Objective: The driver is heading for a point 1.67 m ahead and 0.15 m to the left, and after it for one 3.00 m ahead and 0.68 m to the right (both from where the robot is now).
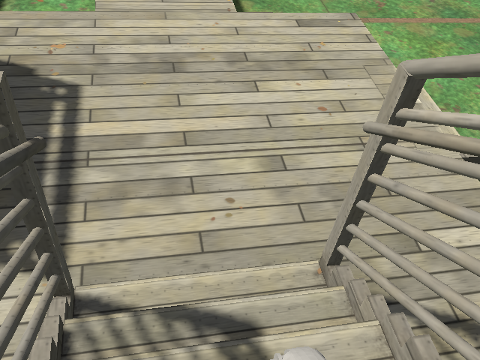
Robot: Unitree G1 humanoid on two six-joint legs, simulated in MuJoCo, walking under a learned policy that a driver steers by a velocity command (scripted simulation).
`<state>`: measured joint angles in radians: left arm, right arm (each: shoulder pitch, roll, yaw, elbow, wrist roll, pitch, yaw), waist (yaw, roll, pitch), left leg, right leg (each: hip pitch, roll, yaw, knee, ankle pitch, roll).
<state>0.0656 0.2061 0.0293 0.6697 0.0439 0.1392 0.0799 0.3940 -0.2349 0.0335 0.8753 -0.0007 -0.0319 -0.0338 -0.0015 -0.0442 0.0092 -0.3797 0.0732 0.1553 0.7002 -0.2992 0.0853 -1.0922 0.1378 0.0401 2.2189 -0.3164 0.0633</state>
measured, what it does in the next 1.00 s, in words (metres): climbs, backwards: right foot 0.18 m higher, then left foot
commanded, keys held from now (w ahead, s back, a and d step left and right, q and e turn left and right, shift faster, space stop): e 0.02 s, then no key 0.30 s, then q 0.68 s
